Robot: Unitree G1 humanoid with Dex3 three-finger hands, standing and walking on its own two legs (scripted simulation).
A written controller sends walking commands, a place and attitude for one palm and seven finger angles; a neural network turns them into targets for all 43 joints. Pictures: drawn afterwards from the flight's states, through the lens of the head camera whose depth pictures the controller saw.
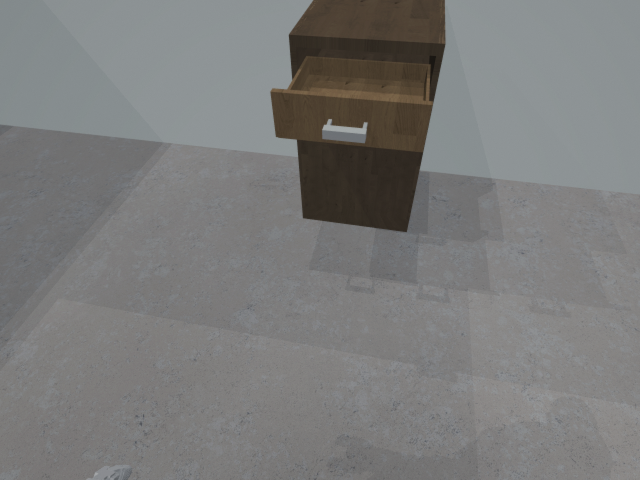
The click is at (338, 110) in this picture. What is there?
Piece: drawer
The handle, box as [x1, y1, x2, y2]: [322, 119, 367, 142]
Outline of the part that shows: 323,126 322,138 356,142 364,142 367,124 366,122 364,122 362,128 333,126 330,124 331,119 328,119 327,123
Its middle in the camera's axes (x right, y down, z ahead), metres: +0.06 -0.29 +1.03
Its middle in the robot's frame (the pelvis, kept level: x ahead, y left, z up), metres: +0.97 -0.01 -0.08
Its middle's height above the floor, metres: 0.69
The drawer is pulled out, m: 0.29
